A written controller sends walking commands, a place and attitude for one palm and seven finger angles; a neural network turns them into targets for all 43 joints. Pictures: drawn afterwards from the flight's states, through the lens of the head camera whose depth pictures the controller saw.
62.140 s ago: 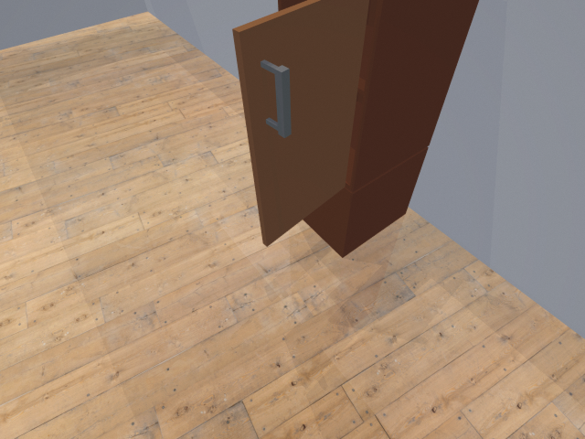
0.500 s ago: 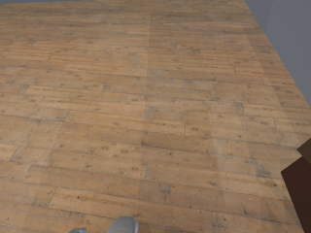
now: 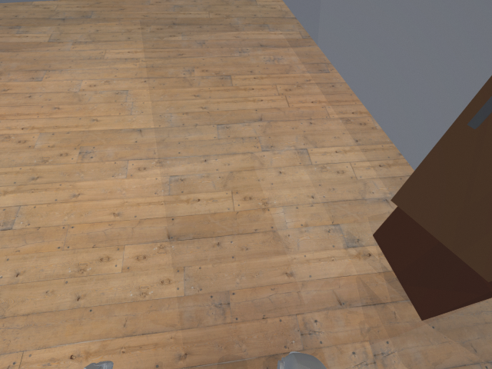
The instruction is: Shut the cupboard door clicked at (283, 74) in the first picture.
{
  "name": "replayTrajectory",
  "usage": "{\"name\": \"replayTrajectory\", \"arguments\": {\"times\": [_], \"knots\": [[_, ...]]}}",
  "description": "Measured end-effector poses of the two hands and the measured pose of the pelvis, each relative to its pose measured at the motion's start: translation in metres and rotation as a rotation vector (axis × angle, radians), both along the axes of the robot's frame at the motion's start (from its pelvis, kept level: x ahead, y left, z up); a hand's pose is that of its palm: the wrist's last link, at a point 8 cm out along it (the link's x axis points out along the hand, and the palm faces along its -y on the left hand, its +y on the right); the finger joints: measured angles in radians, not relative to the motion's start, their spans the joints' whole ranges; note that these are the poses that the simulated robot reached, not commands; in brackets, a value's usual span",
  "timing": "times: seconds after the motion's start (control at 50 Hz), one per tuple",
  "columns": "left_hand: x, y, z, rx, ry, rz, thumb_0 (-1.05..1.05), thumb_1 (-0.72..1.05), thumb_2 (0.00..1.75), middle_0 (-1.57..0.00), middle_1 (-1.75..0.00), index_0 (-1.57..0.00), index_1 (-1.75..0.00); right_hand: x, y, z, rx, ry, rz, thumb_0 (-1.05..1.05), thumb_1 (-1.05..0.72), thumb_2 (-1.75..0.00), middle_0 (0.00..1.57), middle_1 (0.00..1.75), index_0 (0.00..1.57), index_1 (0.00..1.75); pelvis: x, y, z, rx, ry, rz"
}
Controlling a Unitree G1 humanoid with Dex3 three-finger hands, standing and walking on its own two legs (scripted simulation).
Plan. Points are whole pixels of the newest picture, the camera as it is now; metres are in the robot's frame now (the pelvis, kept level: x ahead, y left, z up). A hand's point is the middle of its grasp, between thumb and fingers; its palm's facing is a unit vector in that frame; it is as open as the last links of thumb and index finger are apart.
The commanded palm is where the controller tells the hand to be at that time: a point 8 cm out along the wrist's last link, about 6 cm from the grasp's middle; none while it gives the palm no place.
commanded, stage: turn to face it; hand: left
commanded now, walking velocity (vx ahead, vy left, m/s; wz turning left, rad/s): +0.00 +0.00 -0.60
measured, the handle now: out of the picture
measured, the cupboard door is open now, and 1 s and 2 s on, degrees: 22 22 22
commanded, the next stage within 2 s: take the last steps up to it in 1.38 s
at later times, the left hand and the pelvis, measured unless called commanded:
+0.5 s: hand (178, 364) +0.14 +0.13 -0.16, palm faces -0.27 -0.94 -0.22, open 7.4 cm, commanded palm none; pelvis +0.01 -0.03 +0.00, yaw -17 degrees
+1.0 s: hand (215, 322) +0.22 +0.07 -0.16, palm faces -0.56 -0.78 -0.30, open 7.4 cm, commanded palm none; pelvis +0.00 -0.04 -0.02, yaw -35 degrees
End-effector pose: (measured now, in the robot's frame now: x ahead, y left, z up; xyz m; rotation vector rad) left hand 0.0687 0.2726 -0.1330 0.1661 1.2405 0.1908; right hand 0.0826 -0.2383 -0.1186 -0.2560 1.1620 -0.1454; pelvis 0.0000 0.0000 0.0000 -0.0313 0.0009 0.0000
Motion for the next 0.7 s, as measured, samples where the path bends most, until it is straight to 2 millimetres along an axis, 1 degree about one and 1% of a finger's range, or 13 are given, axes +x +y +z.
{"name": "replayTrajectory", "arguments": {"times": [0.08,0.14,0.18,0.2,0.24,0.34,0.4,0.46,0.52,0.58,0.6,0.64,0.7], "knots": [[0.034,-0.015,0.006,0.023,-0.027,-0.089,0.01,0.91,0.9,-0.19,-0.3,-0.19,-0.3,-0.031,-0.019,-0.012,0.018,0.038,-0.088,0.01,-0.91,-0.9,0.2,0.3,0.21,0.3,0.001,-0.01,-0.003,0.007,0.002,-0.057],[0.06,-0.036,0.008,0.042,-0.065,-0.162,0.01,0.91,0.9,-0.19,-0.3,-0.19,-0.3,-0.054,-0.04,-0.027,0.034,0.068,-0.156,0.01,-0.91,-0.9,0.2,0.3,0.21,0.3,0.003,-0.023,-0.012,0.019,0.003,-0.1],[0.074,-0.05,0.007,0.06,-0.1,-0.206,0.01,0.91,0.9,-0.19,-0.3,-0.2,-0.3,-0.067,-0.055,-0.04,0.041,0.088,-0.199,0.01,-0.91,-0.9,0.2,0.3,0.21,0.3,0.004,-0.032,-0.02,0.024,0.004,-0.125],[0.077,-0.057,0.008,0.064,-0.108,-0.222,0.01,0.91,0.9,-0.19,-0.3,-0.2,-0.3,-0.072,-0.061,-0.042,0.039,0.103,-0.217,0.01,-0.91,-0.9,0.2,0.3,0.21,0.3,0.003,-0.034,-0.02,0.022,0.002,-0.133],[0.08,-0.07,0.013,0.064,-0.109,-0.241,0.01,0.91,0.9,-0.19,-0.3,-0.2,-0.3,-0.077,-0.07,-0.041,0.032,0.12,-0.248,0.01,-0.91,-0.9,0.2,0.3,0.2,0.3,0.004,-0.037,-0.016,0.025,0.001,-0.148],[0.079,-0.091,0.015,0.041,-0.067,-0.284,0.01,0.91,0.9,-0.2,-0.3,-0.2,-0.3,-0.074,-0.08,-0.024,0.026,0.08,-0.289,0.01,-0.91,-0.9,0.2,0.3,0.2,0.3,0.006,-0.043,-0.004,0.048,0.006,-0.206],[0.078,-0.097,0.011,0.019,-0.046,-0.309,0.01,0.91,0.9,-0.2,-0.3,-0.2,-0.3,-0.068,-0.081,-0.015,0.019,0.044,-0.309,0.01,-0.91,-0.9,0.19,0.3,0.2,0.3,0.008,-0.043,-0.001,0.049,0.005,-0.236],[0.079,-0.098,0.006,0.0,-0.028,-0.328,0.01,0.91,0.9,-0.2,-0.3,-0.2,-0.3,-0.06,-0.078,-0.01,0.009,0.012,-0.327,0.01,-0.91,-0.9,0.19,0.3,0.2,0.3,0.011,-0.039,-0.002,0.044,0.005,-0.268],[0.082,-0.091,-0.002,-0.012,-0.008,-0.344,0.01,0.9,0.9,-0.2,-0.3,-0.2,-0.3,-0.052,-0.07,-0.006,-0.003,-0.023,-0.345,0.01,-0.91,-0.9,0.19,0.3,0.2,0.3,0.016,-0.031,-0.004,0.038,0.006,-0.303],[0.092,-0.08,-0.014,-0.022,0.009,-0.36,0.01,0.9,0.9,-0.2,-0.3,-0.2,-0.3,-0.048,-0.059,-0.004,-0.024,-0.063,-0.365,0.01,-0.91,-0.9,0.2,0.3,0.2,0.3,0.022,-0.02,-0.011,0.023,0.012,-0.343],[0.096,-0.076,-0.018,-0.024,0.013,-0.364,0.01,0.9,0.9,-0.2,-0.3,-0.2,-0.3,-0.049,-0.055,-0.004,-0.032,-0.07,-0.37,0.01,-0.91,-0.9,0.2,0.3,0.2,0.3,0.023,-0.016,-0.013,0.022,0.013,-0.353],[0.104,-0.071,-0.02,-0.021,0.021,-0.387,0.01,0.91,0.9,-0.2,-0.3,-0.2,-0.3,-0.055,-0.046,-0.002,-0.036,-0.066,-0.38,0.01,-0.91,-0.9,0.2,0.3,0.2,0.3,0.023,-0.012,-0.013,0.022,0.003,-0.388],[0.118,-0.068,-0.014,-0.014,0.021,-0.431,0.01,0.91,0.9,-0.2,-0.3,-0.2,-0.3,-0.071,-0.034,0.003,-0.031,-0.047,-0.409,0.01,-0.91,-0.9,0.2,0.3,0.2,0.3,0.023,-0.01,-0.007,0.012,-0.002,-0.431]]}}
